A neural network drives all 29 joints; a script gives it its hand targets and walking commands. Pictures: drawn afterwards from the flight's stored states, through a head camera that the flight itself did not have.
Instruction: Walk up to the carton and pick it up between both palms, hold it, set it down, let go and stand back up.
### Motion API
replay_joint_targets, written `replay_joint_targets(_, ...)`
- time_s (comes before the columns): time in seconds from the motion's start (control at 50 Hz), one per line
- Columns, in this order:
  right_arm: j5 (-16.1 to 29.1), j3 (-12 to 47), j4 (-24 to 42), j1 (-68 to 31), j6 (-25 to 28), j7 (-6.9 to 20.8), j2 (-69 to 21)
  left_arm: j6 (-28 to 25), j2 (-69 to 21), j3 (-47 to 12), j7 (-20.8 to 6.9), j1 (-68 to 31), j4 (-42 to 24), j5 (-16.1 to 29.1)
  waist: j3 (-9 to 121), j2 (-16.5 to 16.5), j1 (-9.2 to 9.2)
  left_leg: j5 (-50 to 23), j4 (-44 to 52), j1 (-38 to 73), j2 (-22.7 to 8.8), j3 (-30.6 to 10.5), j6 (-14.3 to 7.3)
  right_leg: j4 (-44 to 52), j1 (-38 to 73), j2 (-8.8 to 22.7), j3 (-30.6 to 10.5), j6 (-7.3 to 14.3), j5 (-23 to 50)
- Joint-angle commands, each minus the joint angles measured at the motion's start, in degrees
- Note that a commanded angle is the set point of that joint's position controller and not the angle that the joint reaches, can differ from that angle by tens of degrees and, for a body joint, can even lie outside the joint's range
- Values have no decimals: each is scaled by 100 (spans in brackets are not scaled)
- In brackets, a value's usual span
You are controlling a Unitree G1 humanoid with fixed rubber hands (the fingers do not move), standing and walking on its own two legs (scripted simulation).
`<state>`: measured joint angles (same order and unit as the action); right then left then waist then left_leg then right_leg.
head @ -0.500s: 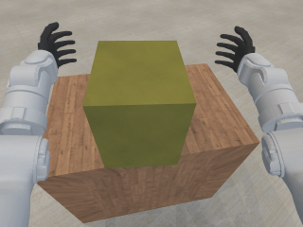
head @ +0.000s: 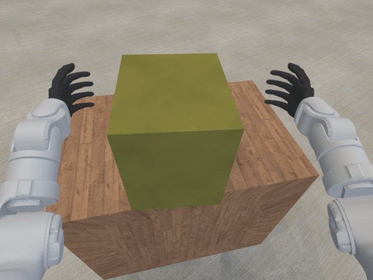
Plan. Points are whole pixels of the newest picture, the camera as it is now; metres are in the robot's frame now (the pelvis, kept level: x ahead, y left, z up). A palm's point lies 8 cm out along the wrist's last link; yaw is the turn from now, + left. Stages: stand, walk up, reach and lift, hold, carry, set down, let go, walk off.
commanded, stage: set down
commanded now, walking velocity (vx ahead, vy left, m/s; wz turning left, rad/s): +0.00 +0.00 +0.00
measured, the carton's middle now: (173, 133) +0.48 +0.03 +0.03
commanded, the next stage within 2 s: none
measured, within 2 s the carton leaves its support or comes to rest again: neither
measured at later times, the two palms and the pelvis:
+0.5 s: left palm (67, 142) +0.37 +0.24 +0.13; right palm (303, 142) +0.35 -0.24 +0.13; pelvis +0.00 +0.01 +0.00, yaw -1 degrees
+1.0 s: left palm (72, 188) +0.31 +0.24 +0.06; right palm (297, 185) +0.29 -0.23 +0.06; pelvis +0.02 +0.01 +0.00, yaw -2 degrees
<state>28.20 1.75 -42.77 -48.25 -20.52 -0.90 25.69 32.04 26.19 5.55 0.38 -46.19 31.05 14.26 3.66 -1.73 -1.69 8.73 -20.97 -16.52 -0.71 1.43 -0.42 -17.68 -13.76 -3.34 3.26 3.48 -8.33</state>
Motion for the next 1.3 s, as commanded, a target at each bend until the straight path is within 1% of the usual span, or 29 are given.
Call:
replay_joint_targets(0.0, -153, -689, 1676, -2559, 265, 37, 1247, -139, 990, 382, 110, -2651, -1845, 51, 3230, 466, -5, -1795, -141, 1583, 32, -217, 98, -134, 843, 122, -248, -422, 2150)
replay_joint_targets(0.04, -196, -778, 1977, -2368, 284, 57, 1301, -91, 982, 414, 173, -2467, -2171, 91, 3358, 471, -11, -1869, -191, 1662, 14, -222, 107, -172, 777, 123, -264, -418, 2213)
replay_joint_targets(0.1, -209, -803, 2198, -2028, 279, 88, 1336, -25, 933, 441, 221, -2120, -2399, 116, 3369, 433, -7, -1847, -197, 1657, -13, -235, 77, -197, 729, 143, -313, -415, 2197)
replay_joint_targets(0.26, -220, -648, 2137, -1022, 203, 192, 1106, -8, 610, 523, 168, -1073, -2204, -48, 2566, 220, 65, -1250, 54, 1378, -29, -240, -73, -53, 730, 216, -462, -390, 1525)
replay_joint_targets(0.32, -275, -631, 2179, -671, 228, 225, 963, -104, 469, 544, 140, -728, -2184, -135, 2227, 173, 87, -1060, 146, 1303, -11, -224, -90, 19, 712, 233, -498, -375, 1246)
replay_joint_targets(0.4, -381, -692, 2429, -241, 326, 247, 813, -272, 318, 553, 128, -347, -2377, -210, 1946, 174, 100, -930, 212, 1292, 15, -200, -75, 66, 657, 241, -517, -356, 1047)
replay_joint_targets(0.56, -617, -893, 3262, 671, 633, 202, 625, -638, 115, 549, 152, 459, -3097, -229, 1859, 260, 117, -981, 221, 1423, 43, -153, -10, 43, 610, 233, -542, -321, 1101)
replay_joint_targets(0.64, -717, -927, 3595, 1230, 806, 177, 521, -874, 4, 530, 143, 1005, -3314, -225, 1795, 254, 150, -1056, 223, 1499, 41, -148, 7, 69, 602, 237, -571, -296, 1093)
replay_joint_targets(0.76, -846, -908, 3918, 2158, 1092, 184, 320, -1354, -185, 449, 93, 1893, -3370, -236, 1527, 159, 209, -1131, 259, 1571, 43, -174, 0, 183, 591, 272, -640, -254, 998)
replay_joint_targets(0.84, -936, -896, 4049, 2762, 1346, 211, 193, -1795, -299, 352, 69, 2426, -3267, -251, 1358, 102, 245, -1214, 270, 1595, 56, -216, -8, 247, 595, 299, -686, -229, 1050)
replay_joint_targets(0.94, -1030, -867, 4094, 3475, 1745, 230, 37, -2453, -413, 190, 67, 3017, -3064, -289, 1212, 82, 275, -1438, 240, 1637, 69, -282, -4, 272, 642, 321, -726, -209, 1312)
replay_joint_targets(1.04, -1054, -793, 4128, 4099, 2102, 208, -81, -2936, -471, 72, 64, 3579, -3014, -326, 1066, 87, 285, -1701, 179, 1655, 75, -319, 37, 213, 763, 321, -737, -203, 1666)
replay_joint_targets(1.14, -1101, -699, 3925, 4670, 2523, 203, -232, -3476, -562, -59, 75, 4145, -2774, -405, 787, 119, 291, -1812, 129, 1691, 59, -356, 83, 199, 768, 326, -732, -170, 1752)
replay_joint_targets(1.28, -1183, -552, 3269, 5158, 3268, 198, -414, -4424, -642, -269, 121, 4681, -2163, -504, 409, 236, 270, -1889, 4, 1693, -5, -387, 161, 154, 701, 339, -723, -80, 1631)
